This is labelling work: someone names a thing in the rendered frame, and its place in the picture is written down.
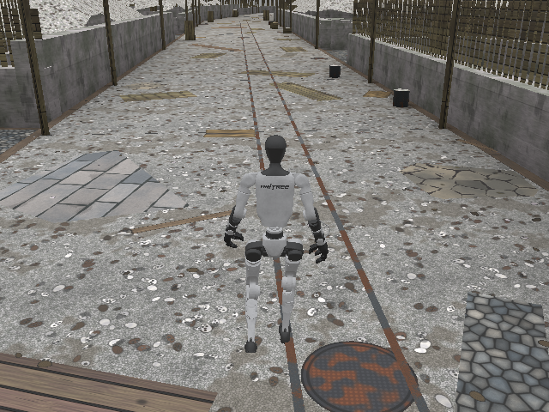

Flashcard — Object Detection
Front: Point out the robot left foot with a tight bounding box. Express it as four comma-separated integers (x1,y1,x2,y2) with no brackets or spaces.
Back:
244,339,257,353

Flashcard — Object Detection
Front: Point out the right robot upper arm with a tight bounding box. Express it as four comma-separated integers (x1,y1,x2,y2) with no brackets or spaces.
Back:
293,173,316,221

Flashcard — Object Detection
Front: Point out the left robot upper arm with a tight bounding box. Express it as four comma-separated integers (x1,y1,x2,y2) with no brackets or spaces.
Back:
233,173,257,219

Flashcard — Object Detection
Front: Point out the left robot hand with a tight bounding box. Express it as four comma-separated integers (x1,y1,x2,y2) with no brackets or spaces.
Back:
224,232,244,248

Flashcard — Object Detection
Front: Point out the right robot hand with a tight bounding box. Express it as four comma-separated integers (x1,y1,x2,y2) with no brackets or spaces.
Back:
309,242,329,264

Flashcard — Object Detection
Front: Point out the robot right thigh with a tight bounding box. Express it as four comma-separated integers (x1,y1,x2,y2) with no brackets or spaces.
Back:
281,239,304,292

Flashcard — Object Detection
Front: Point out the right robot forearm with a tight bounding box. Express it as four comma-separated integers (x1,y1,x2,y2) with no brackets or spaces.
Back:
308,208,326,245

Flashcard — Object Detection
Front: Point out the left robot forearm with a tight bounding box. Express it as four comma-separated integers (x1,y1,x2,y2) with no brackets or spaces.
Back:
226,205,242,235

